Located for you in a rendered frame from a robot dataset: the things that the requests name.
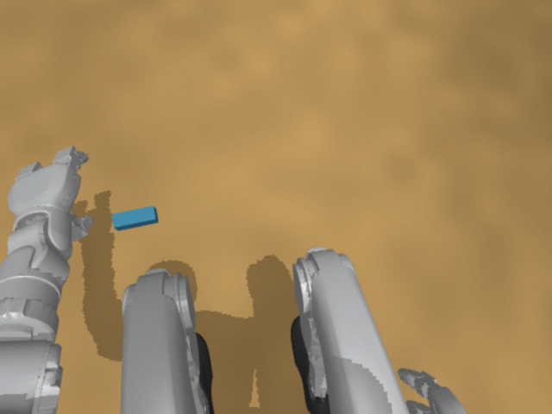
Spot left robot hand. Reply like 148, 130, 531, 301
8, 146, 94, 242

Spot left robot arm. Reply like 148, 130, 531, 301
0, 206, 72, 414

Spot right robot hand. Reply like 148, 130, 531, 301
398, 368, 468, 414

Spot small box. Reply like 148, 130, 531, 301
112, 206, 159, 231

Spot right robot foot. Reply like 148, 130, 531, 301
291, 316, 330, 414

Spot left robot foot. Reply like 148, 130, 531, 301
196, 333, 214, 414

